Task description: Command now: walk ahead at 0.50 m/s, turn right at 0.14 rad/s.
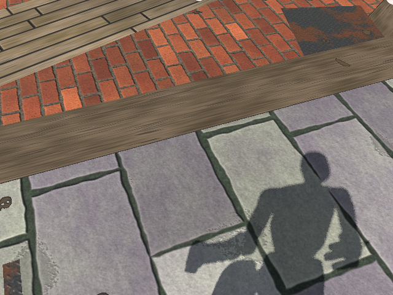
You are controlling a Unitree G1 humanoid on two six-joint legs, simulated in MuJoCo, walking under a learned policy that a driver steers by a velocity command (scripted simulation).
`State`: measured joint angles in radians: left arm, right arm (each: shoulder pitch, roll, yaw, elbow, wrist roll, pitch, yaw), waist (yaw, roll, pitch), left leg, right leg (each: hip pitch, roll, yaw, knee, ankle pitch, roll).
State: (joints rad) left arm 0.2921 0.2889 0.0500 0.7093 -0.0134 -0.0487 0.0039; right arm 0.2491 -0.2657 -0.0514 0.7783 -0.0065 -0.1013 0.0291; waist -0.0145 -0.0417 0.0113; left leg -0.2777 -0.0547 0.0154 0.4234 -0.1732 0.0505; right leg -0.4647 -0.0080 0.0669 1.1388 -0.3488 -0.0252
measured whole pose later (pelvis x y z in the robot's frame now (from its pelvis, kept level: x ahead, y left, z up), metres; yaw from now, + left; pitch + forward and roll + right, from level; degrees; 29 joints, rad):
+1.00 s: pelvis +0.54 +0.01 -0.01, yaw +16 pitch +2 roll -1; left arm 0.27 0.29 0.05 0.81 -0.02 -0.09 0.00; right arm 0.16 -0.30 -0.07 0.69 0.02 -0.05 0.04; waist 0.01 0.00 0.06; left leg -0.43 -0.07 0.02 0.58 -0.18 0.10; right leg -0.30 -0.03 0.00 1.18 -0.45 0.00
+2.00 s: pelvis +1.04 +0.25 +0.00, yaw +36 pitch +2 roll +0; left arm 0.38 0.24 0.01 0.93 0.08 -0.11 -0.06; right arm 0.17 -0.25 -0.03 0.75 -0.05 -0.11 0.02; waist 0.03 -0.01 -0.01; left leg -0.32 -0.03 0.05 0.45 -0.17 0.06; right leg -0.29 -0.02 0.02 1.08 -0.40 -0.06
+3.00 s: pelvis +1.41 +0.49 -0.13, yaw +5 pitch +2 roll +0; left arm 0.35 0.26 0.00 0.70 -0.03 0.04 0.06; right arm 0.24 -0.23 -0.03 0.77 -0.01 0.00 -0.02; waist 0.04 -0.03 0.00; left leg -0.35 0.02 0.08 0.46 -0.14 0.03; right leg -0.82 0.06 0.06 1.97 -0.69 0.12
